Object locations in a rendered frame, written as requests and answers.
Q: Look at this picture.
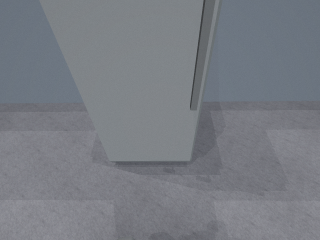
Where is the handle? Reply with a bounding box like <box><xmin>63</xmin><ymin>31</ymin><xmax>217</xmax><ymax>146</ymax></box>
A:
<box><xmin>190</xmin><ymin>0</ymin><xmax>216</xmax><ymax>111</ymax></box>

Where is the fridge door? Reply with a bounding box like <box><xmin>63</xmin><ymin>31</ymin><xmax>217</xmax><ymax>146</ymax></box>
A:
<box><xmin>39</xmin><ymin>0</ymin><xmax>220</xmax><ymax>161</ymax></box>

